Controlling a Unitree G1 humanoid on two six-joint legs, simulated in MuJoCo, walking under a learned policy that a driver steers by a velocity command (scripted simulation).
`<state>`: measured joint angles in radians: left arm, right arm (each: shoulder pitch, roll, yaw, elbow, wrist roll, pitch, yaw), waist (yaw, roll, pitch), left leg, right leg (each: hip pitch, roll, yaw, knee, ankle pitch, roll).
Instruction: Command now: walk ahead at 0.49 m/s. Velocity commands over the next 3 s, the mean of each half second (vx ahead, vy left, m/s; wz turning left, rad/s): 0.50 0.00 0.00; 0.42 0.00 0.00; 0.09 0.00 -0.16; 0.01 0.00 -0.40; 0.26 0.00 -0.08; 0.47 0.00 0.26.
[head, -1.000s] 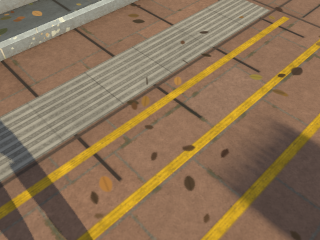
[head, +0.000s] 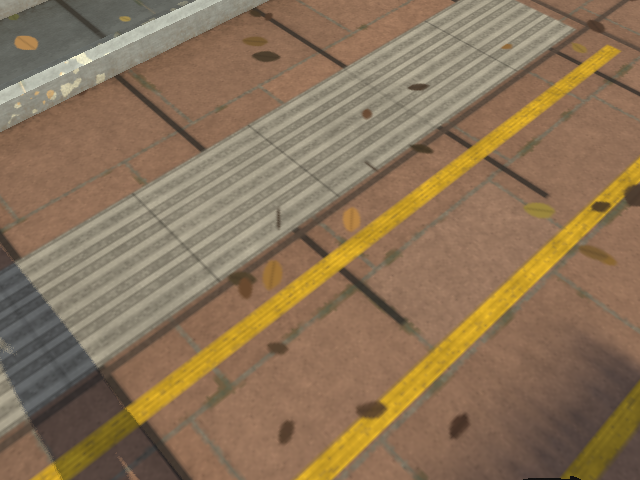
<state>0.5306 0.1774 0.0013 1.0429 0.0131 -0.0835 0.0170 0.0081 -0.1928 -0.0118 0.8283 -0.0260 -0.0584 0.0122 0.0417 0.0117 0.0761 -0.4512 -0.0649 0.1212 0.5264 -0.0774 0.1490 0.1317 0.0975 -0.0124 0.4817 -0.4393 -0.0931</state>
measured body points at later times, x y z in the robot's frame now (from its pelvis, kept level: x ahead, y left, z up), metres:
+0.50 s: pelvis +0.27 -0.02 +0.02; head +0.30 -0.02 +0.47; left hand +0.48 +0.18 -0.09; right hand +0.16 -0.24 -0.12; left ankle +0.12 +0.05 -0.71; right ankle +0.42 -0.13 -0.69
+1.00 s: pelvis +0.52 -0.04 +0.02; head +0.55 -0.04 +0.47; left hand +0.44 +0.18 -0.12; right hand +0.68 -0.25 -0.11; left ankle +0.66 +0.06 -0.69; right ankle +0.43 -0.11 -0.71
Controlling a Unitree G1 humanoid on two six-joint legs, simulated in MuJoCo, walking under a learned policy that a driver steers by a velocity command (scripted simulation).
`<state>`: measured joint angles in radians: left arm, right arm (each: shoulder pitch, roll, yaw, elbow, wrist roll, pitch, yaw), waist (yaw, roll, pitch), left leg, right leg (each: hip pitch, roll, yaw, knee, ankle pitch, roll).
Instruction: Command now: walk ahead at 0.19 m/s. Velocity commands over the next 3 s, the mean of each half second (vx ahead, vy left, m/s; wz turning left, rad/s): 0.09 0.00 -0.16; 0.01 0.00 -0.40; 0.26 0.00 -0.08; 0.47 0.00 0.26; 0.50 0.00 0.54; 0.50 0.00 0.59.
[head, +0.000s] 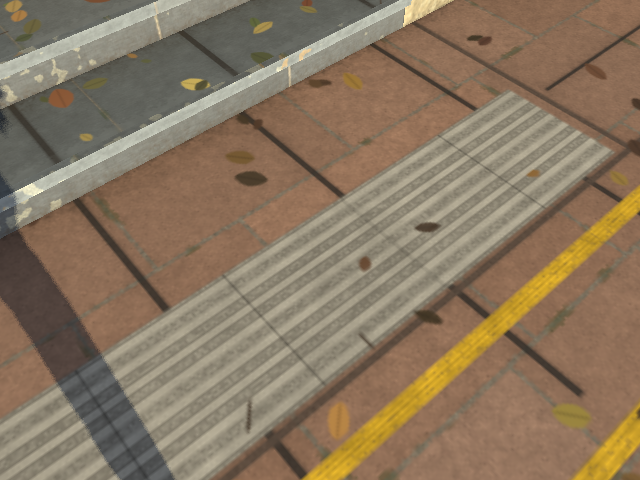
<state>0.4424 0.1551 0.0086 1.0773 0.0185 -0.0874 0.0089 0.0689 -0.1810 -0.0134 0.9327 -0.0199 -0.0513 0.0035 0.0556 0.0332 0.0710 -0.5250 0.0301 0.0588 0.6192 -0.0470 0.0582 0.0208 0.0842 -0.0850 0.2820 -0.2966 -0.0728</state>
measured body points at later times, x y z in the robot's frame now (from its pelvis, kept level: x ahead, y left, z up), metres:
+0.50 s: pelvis +0.05 +0.01 -0.01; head +0.05 -0.01 +0.44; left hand +0.11 +0.24 -0.16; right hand +0.09 -0.26 -0.16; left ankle +0.14 +0.08 -0.74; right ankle +0.02 -0.08 -0.74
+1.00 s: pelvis +0.03 +0.02 +0.00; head +0.06 +0.03 +0.45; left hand +0.18 +0.25 -0.14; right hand +0.04 -0.26 -0.13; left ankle +0.05 +0.12 -0.74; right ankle +0.02 -0.08 -0.74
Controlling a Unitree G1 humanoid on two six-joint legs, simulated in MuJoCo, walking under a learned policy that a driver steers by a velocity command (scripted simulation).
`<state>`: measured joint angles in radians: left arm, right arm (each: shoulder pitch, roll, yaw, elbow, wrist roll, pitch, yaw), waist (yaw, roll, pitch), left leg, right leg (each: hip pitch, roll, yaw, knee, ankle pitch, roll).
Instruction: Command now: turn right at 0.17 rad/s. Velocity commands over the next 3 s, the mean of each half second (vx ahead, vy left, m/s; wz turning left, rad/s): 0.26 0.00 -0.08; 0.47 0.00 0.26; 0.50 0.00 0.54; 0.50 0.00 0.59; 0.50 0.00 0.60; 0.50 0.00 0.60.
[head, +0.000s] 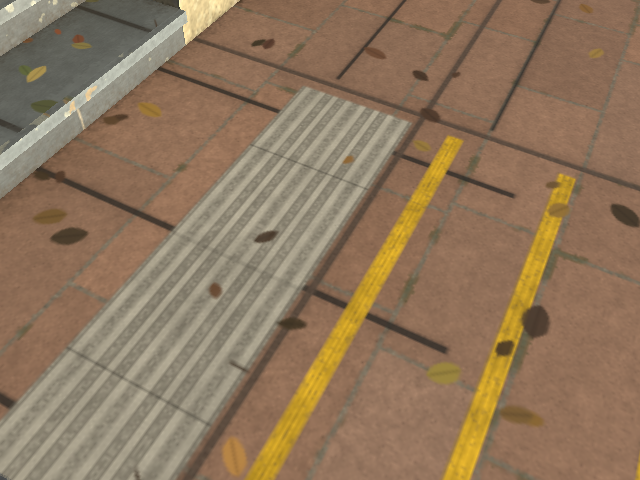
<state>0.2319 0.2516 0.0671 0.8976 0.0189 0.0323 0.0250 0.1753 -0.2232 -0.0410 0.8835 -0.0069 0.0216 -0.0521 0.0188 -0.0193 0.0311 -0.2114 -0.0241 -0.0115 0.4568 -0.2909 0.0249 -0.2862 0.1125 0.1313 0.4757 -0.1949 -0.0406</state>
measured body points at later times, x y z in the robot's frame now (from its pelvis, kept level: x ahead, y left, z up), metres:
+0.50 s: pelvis +0.07 -0.03 +0.00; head +0.08 -0.04 +0.45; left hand +0.18 +0.22 -0.12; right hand +0.04 -0.29 -0.15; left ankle -0.01 +0.09 -0.71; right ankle +0.08 -0.11 -0.74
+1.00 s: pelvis +0.32 +0.00 -0.02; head +0.36 +0.00 +0.42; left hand +0.25 +0.23 -0.17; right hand +0.51 -0.23 -0.15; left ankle +0.40 +0.04 -0.74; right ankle +0.13 -0.13 -0.65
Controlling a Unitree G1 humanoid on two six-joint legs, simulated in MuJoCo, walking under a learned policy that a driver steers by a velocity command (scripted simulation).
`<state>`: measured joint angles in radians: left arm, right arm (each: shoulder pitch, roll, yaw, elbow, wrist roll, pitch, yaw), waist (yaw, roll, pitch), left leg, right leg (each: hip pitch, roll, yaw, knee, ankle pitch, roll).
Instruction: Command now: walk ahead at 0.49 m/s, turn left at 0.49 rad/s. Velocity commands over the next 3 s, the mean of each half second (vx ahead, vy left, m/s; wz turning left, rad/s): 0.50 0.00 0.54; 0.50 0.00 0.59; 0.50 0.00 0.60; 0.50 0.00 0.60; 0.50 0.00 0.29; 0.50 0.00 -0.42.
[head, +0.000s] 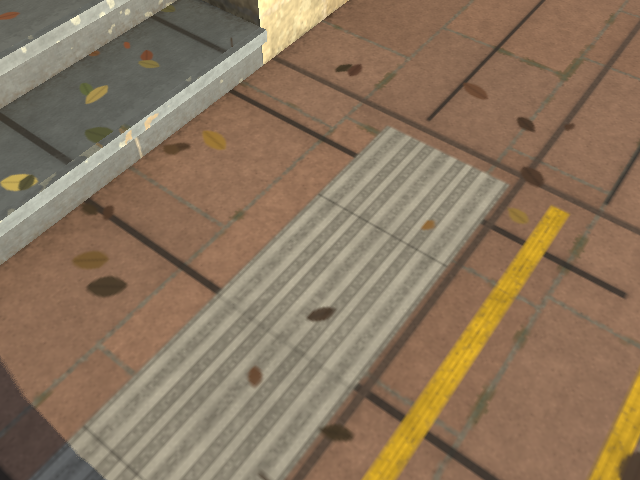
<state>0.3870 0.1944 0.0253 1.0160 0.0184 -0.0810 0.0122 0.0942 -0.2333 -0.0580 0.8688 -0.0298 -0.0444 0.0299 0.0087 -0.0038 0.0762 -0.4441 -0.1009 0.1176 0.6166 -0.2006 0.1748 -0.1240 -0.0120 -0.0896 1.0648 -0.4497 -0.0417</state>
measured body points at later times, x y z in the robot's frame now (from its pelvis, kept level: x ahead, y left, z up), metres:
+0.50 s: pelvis +0.30 -0.01 +0.00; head +0.34 +0.00 +0.45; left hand +0.48 +0.26 -0.07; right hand +0.31 -0.30 -0.12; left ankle +0.09 +0.03 -0.70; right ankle +0.45 -0.07 -0.72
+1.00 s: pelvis +0.54 +0.09 +0.01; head +0.57 +0.12 +0.46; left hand +0.37 +0.29 -0.12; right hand +0.85 +0.04 -0.07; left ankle +0.60 +0.23 -0.70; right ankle +0.45 -0.08 -0.71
